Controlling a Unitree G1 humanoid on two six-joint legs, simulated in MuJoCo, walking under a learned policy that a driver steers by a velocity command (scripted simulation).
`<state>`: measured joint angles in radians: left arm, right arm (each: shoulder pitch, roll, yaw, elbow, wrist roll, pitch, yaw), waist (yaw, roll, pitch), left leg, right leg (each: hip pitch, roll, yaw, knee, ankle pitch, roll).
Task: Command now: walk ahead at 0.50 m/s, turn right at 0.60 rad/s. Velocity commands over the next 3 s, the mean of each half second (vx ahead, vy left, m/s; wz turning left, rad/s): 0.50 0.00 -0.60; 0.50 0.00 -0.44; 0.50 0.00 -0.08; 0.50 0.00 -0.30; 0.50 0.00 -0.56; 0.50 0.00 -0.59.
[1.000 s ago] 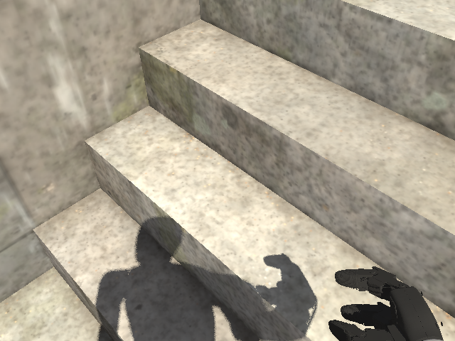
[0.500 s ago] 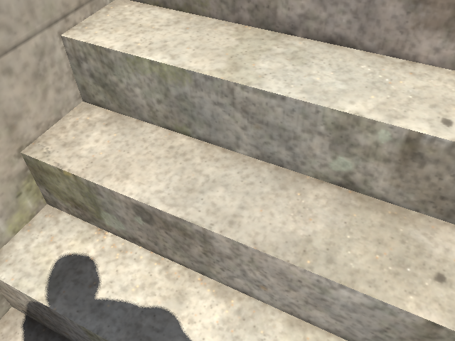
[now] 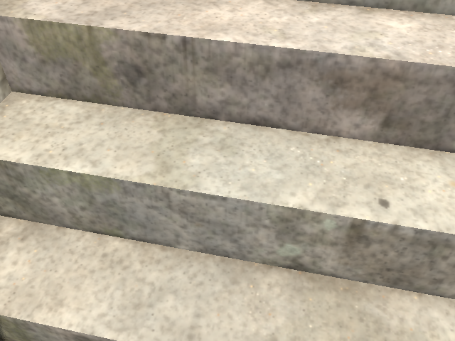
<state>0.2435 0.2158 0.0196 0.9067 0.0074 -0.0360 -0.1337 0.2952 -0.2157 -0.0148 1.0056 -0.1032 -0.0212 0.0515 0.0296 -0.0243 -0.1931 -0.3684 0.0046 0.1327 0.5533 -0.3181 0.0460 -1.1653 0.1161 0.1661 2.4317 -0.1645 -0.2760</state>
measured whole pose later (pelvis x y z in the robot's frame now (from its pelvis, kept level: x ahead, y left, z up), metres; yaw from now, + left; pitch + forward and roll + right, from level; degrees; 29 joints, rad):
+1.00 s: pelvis +0.36 +0.03 +0.38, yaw -29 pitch +5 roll +2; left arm 0.19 0.28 0.05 1.02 0.00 -0.06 -0.09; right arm 0.34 -0.18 -0.01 1.12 -0.05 -0.04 0.05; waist -0.02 -0.06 -0.17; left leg -0.51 -0.02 0.13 0.79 -0.37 0.06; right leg -1.17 0.07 0.27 1.84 0.15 -0.25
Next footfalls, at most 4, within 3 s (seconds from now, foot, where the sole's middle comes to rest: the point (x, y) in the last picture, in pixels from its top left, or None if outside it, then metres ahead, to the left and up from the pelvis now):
0.20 right None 0.17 -0.09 -0.56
0.74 left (210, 314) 0.46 0.08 -0.36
1.40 right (401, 184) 0.65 -0.31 -0.15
1.92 left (344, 33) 0.90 -0.19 0.05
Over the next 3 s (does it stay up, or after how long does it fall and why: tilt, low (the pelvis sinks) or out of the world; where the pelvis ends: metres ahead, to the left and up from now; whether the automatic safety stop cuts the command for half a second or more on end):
stays up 0.98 -0.67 0.87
